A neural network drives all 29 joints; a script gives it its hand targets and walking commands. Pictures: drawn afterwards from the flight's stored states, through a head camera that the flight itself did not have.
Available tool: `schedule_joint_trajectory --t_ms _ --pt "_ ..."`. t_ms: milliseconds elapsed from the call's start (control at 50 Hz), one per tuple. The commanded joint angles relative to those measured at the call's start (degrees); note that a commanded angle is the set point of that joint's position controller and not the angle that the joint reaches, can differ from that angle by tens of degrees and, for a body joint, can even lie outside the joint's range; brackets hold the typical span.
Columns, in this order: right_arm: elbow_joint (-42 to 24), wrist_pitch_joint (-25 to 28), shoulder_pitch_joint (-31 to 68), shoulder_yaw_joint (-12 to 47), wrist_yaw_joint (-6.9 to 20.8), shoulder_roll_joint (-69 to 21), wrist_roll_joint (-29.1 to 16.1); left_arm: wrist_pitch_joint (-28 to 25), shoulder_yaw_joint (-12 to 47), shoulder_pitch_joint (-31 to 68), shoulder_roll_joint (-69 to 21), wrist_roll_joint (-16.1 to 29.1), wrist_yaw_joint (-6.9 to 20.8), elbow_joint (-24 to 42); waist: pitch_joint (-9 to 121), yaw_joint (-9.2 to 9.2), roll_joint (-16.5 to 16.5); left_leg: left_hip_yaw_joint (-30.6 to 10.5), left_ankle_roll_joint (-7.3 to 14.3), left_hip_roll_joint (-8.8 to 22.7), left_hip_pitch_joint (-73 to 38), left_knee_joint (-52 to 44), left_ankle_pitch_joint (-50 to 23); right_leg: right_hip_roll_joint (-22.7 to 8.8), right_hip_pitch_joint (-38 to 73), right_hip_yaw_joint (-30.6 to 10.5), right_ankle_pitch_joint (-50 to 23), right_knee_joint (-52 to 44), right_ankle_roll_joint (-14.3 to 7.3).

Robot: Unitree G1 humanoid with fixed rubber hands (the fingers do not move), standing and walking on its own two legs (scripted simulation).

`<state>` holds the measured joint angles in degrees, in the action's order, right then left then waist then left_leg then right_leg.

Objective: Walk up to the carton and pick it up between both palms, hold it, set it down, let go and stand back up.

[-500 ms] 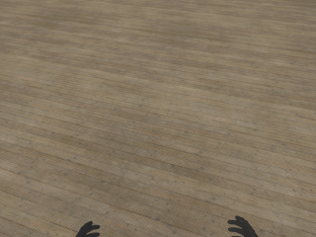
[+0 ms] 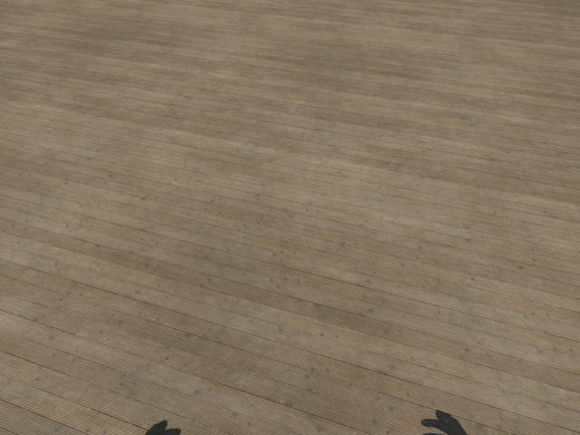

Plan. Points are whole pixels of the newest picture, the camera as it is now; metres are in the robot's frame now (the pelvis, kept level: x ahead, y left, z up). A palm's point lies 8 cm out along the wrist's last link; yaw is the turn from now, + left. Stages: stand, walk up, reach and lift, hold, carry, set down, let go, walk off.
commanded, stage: walk up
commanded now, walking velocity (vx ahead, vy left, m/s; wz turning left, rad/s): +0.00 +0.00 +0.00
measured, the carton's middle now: out of the picture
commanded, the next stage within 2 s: none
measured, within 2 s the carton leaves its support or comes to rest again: neither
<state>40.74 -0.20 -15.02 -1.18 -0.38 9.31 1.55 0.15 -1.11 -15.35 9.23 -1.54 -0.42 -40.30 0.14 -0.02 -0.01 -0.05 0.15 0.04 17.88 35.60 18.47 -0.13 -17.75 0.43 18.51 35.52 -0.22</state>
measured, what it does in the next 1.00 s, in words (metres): walks backwards, turning right: right foot, then left foot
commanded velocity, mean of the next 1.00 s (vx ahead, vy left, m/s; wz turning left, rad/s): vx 0.00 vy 0.00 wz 0.00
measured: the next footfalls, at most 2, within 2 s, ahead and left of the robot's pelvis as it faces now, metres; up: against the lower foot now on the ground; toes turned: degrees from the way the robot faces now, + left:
right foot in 0.48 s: +0.00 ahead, -0.23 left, +0.00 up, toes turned -21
left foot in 0.92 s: -0.03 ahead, -0.08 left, +0.00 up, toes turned -34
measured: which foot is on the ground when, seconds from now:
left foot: down 0.00-0.50, up 0.52-0.90, down 0.92-1.00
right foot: down 0.00-0.16, up 0.18-0.46, down 0.48-0.94, up 0.96-1.00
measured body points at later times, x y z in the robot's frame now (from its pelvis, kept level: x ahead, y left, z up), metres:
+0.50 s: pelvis -0.06 -0.08 -0.02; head -0.01 -0.11 +0.43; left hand +0.21 +0.10 -0.10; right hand +0.06 -0.39 -0.11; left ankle +0.01 +0.12 -0.72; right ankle -0.04 -0.22 -0.73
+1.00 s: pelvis -0.17 -0.12 +0.00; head -0.10 -0.11 +0.45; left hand +0.13 -0.04 -0.12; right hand -0.20 -0.39 -0.09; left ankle -0.07 -0.06 -0.73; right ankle -0.12 -0.21 -0.67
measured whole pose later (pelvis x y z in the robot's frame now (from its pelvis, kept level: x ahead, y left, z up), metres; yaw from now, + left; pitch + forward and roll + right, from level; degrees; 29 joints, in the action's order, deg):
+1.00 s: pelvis -0.17 -0.12 +0.00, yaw -39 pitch +1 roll +0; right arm 38.6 0.2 -9.9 -1.6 -3.6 7.4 0.4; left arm 7.4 -5.0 -5.2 15.5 -2.2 3.3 -34.5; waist -4.9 -0.4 6.4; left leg 5.2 3.3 0.8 20.5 33.7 14.2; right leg 12.7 -36.9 -4.3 22.5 54.8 3.6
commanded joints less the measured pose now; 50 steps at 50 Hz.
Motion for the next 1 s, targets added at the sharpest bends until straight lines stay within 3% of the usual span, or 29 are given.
schedule_joint_trajectory --t_ms 0,80,100,120,140,160,200,240,300,380,420,440,460,480,500,540,560,580,640,700,760,820,860,880,900,920,940,960,980 --pt "-3.5 1.0 -0.1 -1.5 -0.3 5.0 0.0 -1.0 -1.5 -0.1 5.1 0.0 -0.3 3.4 1.6 0.0 0.0 -3.6 2.1 2.7 -1.0 -6.5 -8.3 -2.7 0.6 -3.9 -8.3 -6.5 -2.2" --pt "-2.8 1.0 -0.4 -1.6 -0.5 5.0 -0.1 -1.1 -1.6 -0.5 5.0 0.1 -0.5 2.7 1.4 0.0 0.0 -3.7 2.2 2.8 -1.3 -6.8 -8.7 -2.8 0.9 -4.0 -8.6 -6.8 -2.2" --pt "-8.7 1.1 8.5 -3.7 -1.6 9.2 -1.5 0.3 -4.1 8.9 12.4 2.5 1.3 8.1 -4.8 -0.99 3.0 -1.9 4.4 7.5 -9.1 -3.7 -23.6 0.2 -12.1 -5.5 -25.5 3.6 -3.0" --pt "-8.0 1.1 4.3 -4.6 -2.1 11.0 -1.5 1.0 -3.8 7.4 10.8 2.0 1.9 7.8 1.9 -1.66 -4.5 -6.8 8.5 15.2 -17.5 -5.5 -33.1 1.3 -16.9 -1.3 -17.9 10.6 -1.3" --pt "-8.0 1.0 2.0 -5.1 -2.5 11.7 -1.2 1.9 -3.8 8.3 8.8 1.3 1.9 7.8 2.1 -2.9 -11.1 -13.3 14.4 24.9 -18.0 -9.1 -40.8 3.4 -20.9 1.7 13.3 20.4 0.2" --pt "-7.8 1.0 -1.4 -5.5 -3.0 12.8 -1.2 3.2 -4.1 12.7 9.2 -0.5 2.0 9.8 2.5 -6.16 -8.7 -18.7 19.0 31.4 -11.8 -11.7 -39.4 -0.1 -20.5 -0.4 20.3 29.3 1.5" --pt "-7.8 0.9 2.6 -5.2 -4.3 11.6 -0.5 4.5 -4.4 13.1 9.1 -1.1 3.0 11.0 0.2 -4.19 -3.4 -12.3 17.9 29.3 -5.6 -14.6 -33.4 -2.4 -18.6 -3.3 18.3 32.0 2.3" --pt "-9.4 1.1 9.2 -5.0 -5.0 11.0 0.5 4.7 -3.5 7.7 7.3 0.6 3.8 9.2 2.0 0.04 -5.6 -1.5 13.8 22.4 -7.3 -11.4 -33.8 -2.9 -18.7 -2.8 11.2 33.4 3.6" --pt "-9.4 1.8 11.4 -4.3 -4.4 10.6 -0.5 4.5 -2.3 9.9 7.0 0.9 5.1 10.5 3.9 -0.04 -11.0 4.3 11.0 19.9 -7.5 -9.7 -32.0 -4.9 -16.6 -1.7 3.1 25.4 3.5" --pt "-10.9 1.8 14.0 -4.6 -2.8 12.1 -0.1 2.8 -1.7 9.0 6.9 2.2 6.2 10.2 7.1 0.63 -13.2 9.8 5.9 17.2 -7.7 -4.1 -22.5 -3.9 -6.7 2.2 -0.5 5.7 1.7" --pt "-10.0 1.3 13.4 -4.4 -2.0 12.5 -0.2 1.7 -3.0 4.3 9.2 1.3 6.2 8.5 9.5 2.66 -6.1 12.9 3.2 14.6 -5.1 4.7 -18.1 0.1 4.2 7.2 -8.9 -7.6 0.3" --pt "-9.1 1.0 10.1 -3.6 -1.3 9.6 0.3 1.3 -4.6 1.3 12.9 0.6 5.7 7.7 11.0 3.08 4.3 13.6 1.2 11.0 1.1 14.6 -9.0 1.4 11.6 3.6 -12.8 -9.3 -0.6" --pt "-9.8 0.6 9.2 -2.7 -0.4 6.0 1.1 1.0 -6.1 -0.2 17.3 -0.2 5.2 8.3 9.1 2.57 18.4 12.6 -1.6 5.8 19.6 26.7 21.2 -7.8 18.9 -13.2 -28.5 -5.7 -3.8" --pt "-12.1 0.3 11.2 -2.0 -1.1 5.9 0.6 1.0 -7.1 2.0 20.9 0.5 4.7 10.7 9.9 4.0 23.3 6.1 -3.2 3.6 22.9 35.4 28.3 -15.1 13.1 -29.1 -31.6 -9.2 -12.6" --pt "-12.5 -0.1 14.6 -2.2 -1.9 7.2 0.0 1.5 -7.4 5.4 21.2 1.8 4.2 11.7 7.6 4.76 23.4 2.6 -2.5 4.1 18.1 37.9 27.9 -15.9 3.3 -33.4 -21.6 -15.9 -16.1" --pt "-11.6 -0.4 18.0 -2.4 -2.3 8.7 -2.2 2.2 -5.9 7.1 16.0 1.9 2.4 12.4 4.0 4.61 14.4 1.7 -2.2 4.6 22.3 39.4 20.4 -10.1 5.0 -22.5 -26.8 -11.7 -13.5" --pt "-9.5 -0.2 14.8 -2.1 -2.1 8.1 -2.8 2.7 -6.0 8.6 15.9 1.1 1.6 12.6 5.2 2.64 12.2 1.9 -2.2 5.0 23.7 39.6 15.8 -8.6 7.4 -18.1 -29.6 -8.2 -12.2" --pt "-8.1 -0.1 12.0 -1.9 -2.1 7.9 -2.8 2.8 -5.9 10.3 15.6 0.9 1.4 12.7 6.1 0.93 10.9 2.0 -2.0 4.5 23.1 38.7 11.4 -7.6 8.0 -17.1 -30.3 -6.6 -11.7" --pt "-8.2 1.1 13.4 -1.7 -2.3 7.1 -2.2 2.9 -4.6 8.6 11.5 1.5 2.3 11.7 8.2 2.44 6.2 3.4 -0.9 2.1 16.9 36.1 7.5 -5.9 3.3 -22.3 -27.1 -9.0 -11.4" --pt "-7.9 1.6 12.3 -0.9 -2.0 5.4 -2.5 3.6 -4.8 10.9 11.6 0.8 1.7 12.5 7.2 1.84 5.2 3.3 -0.2 0.8 15.4 29.4 5.2 -5.8 0.1 -26.2 -17.3 -11.7 -11.8" --pt "-8.1 1.6 11.0 -0.2 -2.0 4.2 -3.0 4.8 -5.4 10.8 12.7 0.5 1.7 12.5 7.0 2.38 7.6 2.7 1.3 -0.8 11.7 17.9 4.0 -4.1 -0.1 -29.6 -12.1 -14.3 -10.2" --pt "-7.0 1.4 5.8 -0.7 -2.4 3.6 -3.4 5.7 -5.9 11.6 13.4 0.4 2.5 12.7 8.2 1.11 10.5 3.2 4.4 -3.4 -0.6 2.7 3.5 -0.6 -3.7 -28.1 -10.9 -17.4 -4.8" --pt "-5.1 1.1 -2.0 -1.9 -3.2 4.1 -2.5 5.5 -5.5 14.4 12.5 0.7 3.4 13.7 9.5 -3.04 9.5 5.0 6.6 -3.3 -11.8 -11.5 -1.2 4.1 -8.8 -23.8 -3.7 -19.0 2.1" --pt "-4.5 1.2 -5.4 -3.4 -3.7 7.4 -1.5 5.2 -4.9 14.2 10.6 1.0 3.9 13.9 11.0 -4.96 1.4 -2.5 9.8 5.9 -20.7 -18.6 0.1 9.4 -16.8 -18.2 3.9 -10.4 7.4" --pt "-6.8 1.2 2.1 -4.1 -4.0 11.7 -0.1 5.4 -4.9 7.8 9.4 0.2 3.9 10.8 13.2 -0.97 -19.4 -25.3 15.1 28.3 -19.0 -17.4 -0.6 12.7 -23.2 -10.6 17.1 21.0 7.0" --pt "-9.1 1.9 10.8 -5.7 -4.1 13.0 -0.3 6.6 -6.6 9.8 16.1 -1.7 3.4 11.7 7.5 1.18 -21.2 -29.4 24.3 39.0 -11.4 -26.2 -4.0 4.2 -32.5 -5.8 17.2 43.5 8.2" --pt "-10.3 2.4 16.7 -5.9 -4.8 12.5 -0.5 7.2 -7.1 9.4 17.2 -2.6 4.2 11.6 6.4 2.9 -21.0 -27.2 23.3 38.5 -3.1 -29.8 0.0 0.6 -28.1 -9.0 14.0 51.6 7.8" --pt "-11.4 2.5 20.2 -3.2 -5.1 5.2 -0.2 6.4 -7.5 12.1 18.7 -3.3 4.7 10.5 2.5 3.47 -7.9 -11.9 15.9 28.4 1.4 -25.7 -0.4 1.3 -24.9 -9.6 9.8 48.2 6.9" --pt "-12.4 3.1 20.7 -1.8 -5.2 3.6 0.5 5.9 -6.9 9.8 17.4 -2.8 4.5 9.5 1.1 5.34 -2.7 -4.2 10.7 21.9 1.8 -21.0 -3.0 2.2 -24.1 -8.8 5.7 46.1 6.7"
